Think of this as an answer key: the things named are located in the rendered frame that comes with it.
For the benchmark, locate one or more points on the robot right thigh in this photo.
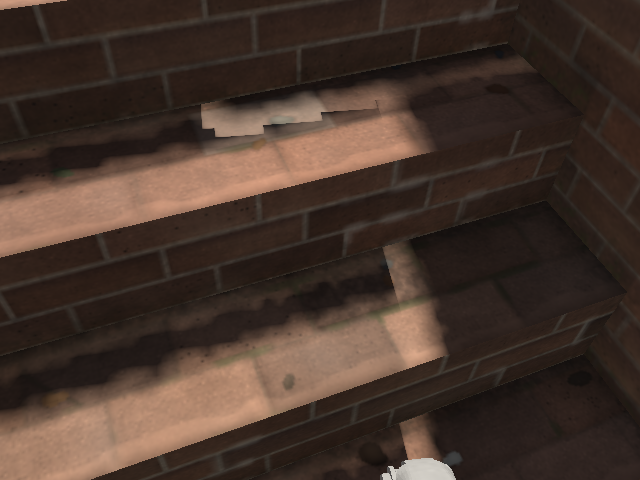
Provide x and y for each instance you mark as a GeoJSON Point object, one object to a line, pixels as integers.
{"type": "Point", "coordinates": [419, 469]}

